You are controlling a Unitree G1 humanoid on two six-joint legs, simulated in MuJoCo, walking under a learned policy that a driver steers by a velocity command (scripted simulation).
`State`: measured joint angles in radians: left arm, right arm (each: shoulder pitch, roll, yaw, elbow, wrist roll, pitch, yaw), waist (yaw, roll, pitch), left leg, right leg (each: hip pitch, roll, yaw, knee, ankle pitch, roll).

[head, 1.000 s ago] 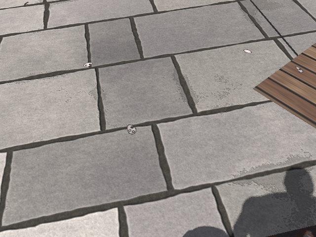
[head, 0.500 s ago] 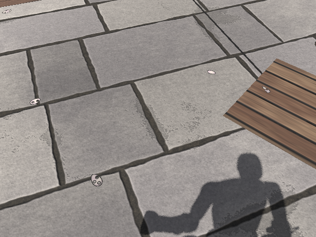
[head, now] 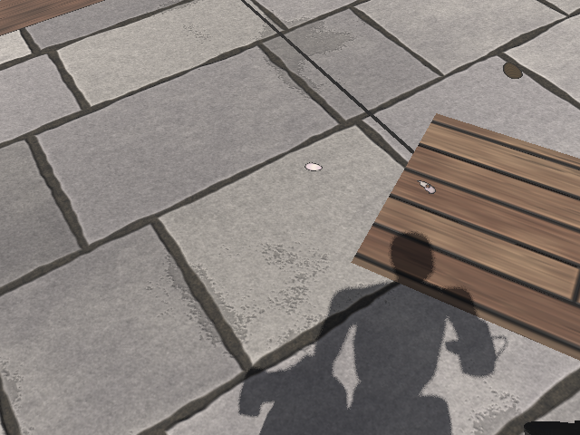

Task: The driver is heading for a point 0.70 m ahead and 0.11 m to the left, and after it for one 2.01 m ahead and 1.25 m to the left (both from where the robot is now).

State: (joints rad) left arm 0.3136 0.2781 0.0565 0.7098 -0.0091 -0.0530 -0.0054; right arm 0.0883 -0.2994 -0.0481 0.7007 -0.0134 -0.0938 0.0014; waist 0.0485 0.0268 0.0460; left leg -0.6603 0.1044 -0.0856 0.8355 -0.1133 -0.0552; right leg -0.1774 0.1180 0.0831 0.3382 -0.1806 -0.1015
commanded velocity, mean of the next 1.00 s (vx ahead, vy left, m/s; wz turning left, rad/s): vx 0.49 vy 0.00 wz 0.05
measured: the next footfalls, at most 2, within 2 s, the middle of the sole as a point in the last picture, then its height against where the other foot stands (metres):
left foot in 0.22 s outside the picture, level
right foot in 0.72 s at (371, 377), level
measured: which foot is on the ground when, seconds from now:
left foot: up 0.00-0.20, down 0.22-0.74, up 0.76-1.00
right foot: down 0.00-0.24, up 0.26-0.70, down 0.72-1.00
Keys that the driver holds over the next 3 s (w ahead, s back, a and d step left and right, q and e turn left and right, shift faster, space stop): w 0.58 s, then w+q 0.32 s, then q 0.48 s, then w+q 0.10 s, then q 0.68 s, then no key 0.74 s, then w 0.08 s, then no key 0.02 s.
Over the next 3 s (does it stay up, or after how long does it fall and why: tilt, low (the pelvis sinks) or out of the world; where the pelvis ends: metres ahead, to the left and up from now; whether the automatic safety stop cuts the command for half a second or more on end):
stays up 0.81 0.09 -0.01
